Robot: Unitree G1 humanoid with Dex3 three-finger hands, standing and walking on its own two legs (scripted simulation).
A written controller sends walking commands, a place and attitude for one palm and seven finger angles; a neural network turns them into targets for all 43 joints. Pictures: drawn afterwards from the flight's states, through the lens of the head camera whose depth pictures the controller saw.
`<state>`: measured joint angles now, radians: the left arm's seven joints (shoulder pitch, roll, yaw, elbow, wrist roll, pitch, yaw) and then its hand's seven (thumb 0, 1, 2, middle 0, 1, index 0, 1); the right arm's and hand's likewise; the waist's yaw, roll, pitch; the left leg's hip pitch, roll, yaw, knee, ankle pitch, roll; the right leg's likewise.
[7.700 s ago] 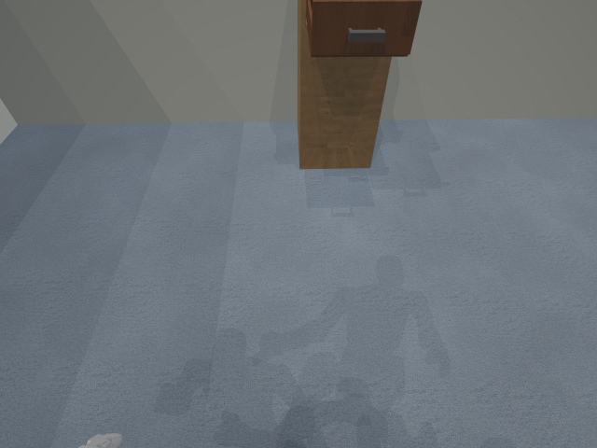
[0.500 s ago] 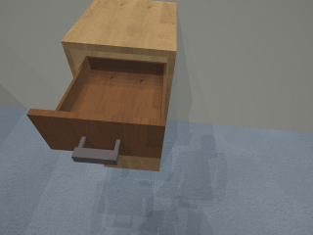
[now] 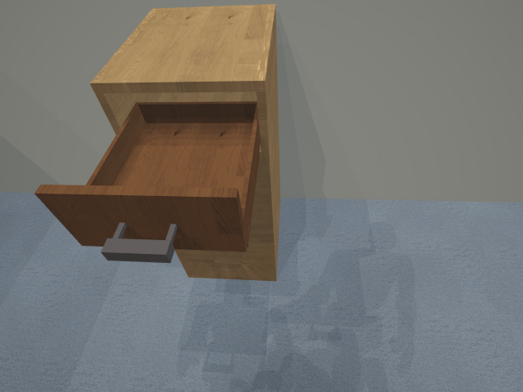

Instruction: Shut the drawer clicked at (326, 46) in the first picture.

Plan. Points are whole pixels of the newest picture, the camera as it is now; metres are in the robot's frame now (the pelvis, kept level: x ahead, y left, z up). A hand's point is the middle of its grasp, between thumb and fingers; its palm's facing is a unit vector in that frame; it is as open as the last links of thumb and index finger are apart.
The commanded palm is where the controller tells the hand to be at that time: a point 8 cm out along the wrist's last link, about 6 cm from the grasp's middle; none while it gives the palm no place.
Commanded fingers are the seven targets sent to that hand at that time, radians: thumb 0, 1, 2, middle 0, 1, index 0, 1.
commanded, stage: come to a stop and stand still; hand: left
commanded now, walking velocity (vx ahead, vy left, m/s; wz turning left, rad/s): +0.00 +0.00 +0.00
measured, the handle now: (143, 239) +0.34 +0.24 +0.03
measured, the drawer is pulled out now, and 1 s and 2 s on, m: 0.29 0.29 0.29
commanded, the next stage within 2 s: look again from close up in 0.36 s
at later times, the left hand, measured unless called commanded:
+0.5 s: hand out of the picture -0.03 +0.21 -0.18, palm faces +0.03 -0.98 -0.19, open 7.3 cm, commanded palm none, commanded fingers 0.00 0.90 0.90 -0.20 -0.30 -0.20 -0.30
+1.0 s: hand out of the picture +0.06 +0.21 -0.17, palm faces +0.01 -0.97 -0.26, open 7.3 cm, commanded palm none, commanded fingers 0.00 0.90 0.90 -0.20 -0.30 -0.20 -0.30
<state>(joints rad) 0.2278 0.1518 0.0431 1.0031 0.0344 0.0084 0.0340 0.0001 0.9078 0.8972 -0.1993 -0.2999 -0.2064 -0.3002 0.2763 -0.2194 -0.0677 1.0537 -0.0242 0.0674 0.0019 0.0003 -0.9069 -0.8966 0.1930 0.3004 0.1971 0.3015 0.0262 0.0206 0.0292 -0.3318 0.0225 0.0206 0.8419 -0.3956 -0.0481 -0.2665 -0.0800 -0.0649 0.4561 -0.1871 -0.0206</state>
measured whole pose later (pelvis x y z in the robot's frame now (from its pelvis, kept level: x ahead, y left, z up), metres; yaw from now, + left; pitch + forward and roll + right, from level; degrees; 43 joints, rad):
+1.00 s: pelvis +0.02 +0.02 -0.01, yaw -1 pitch -2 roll +1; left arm 0.21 0.15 0.00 1.09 0.01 -0.02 0.03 0.00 0.91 0.90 -0.20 -0.30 -0.20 -0.30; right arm 0.30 -0.17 0.01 1.09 -0.02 -0.02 -0.03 0.00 -0.91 -0.90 0.19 0.30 0.20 0.30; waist -0.01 0.05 0.04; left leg -0.08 0.03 0.05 0.43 -0.32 -0.03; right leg -0.25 -0.06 -0.04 0.53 -0.24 0.01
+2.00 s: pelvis -0.01 +0.05 -0.06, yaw +1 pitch +7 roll -2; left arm 0.66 0.17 0.02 -0.43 -0.17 -0.23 -0.11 0.01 0.90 0.90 -0.98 -1.15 -0.99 -1.16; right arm 0.31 -0.23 0.02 0.52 0.02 -0.28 -0.02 0.01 -0.90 -0.90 0.20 0.30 0.20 0.30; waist 0.01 0.04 -0.09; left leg -0.54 0.03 0.00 0.96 -0.54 0.01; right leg -0.64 -0.09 -0.06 0.89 -0.38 0.05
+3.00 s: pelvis +0.01 +0.03 -0.02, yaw +2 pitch -1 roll -1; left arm 0.61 0.22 0.17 -0.52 -0.26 -0.03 -0.22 0.01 0.90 0.90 -1.40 -1.60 -1.40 -1.60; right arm 0.26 -0.24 0.06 0.59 0.06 -0.42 -0.07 0.01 -0.90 -0.90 0.20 0.30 0.20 0.30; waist 0.07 0.06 -0.08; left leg -0.21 0.05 -0.01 0.66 -0.43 -0.02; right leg -0.31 -0.06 -0.09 0.63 -0.30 0.03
